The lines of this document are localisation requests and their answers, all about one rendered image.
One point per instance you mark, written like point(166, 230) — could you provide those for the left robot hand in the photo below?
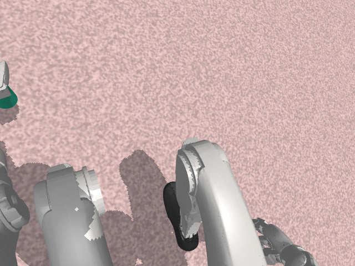
point(4, 80)

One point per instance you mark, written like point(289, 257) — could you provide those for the right robot arm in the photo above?
point(294, 255)

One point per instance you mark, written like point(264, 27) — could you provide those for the left robot arm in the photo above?
point(14, 214)

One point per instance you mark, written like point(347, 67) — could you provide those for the can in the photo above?
point(9, 101)

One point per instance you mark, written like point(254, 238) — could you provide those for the right robot hand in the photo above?
point(274, 238)

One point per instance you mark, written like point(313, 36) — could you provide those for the right robot foot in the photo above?
point(173, 212)

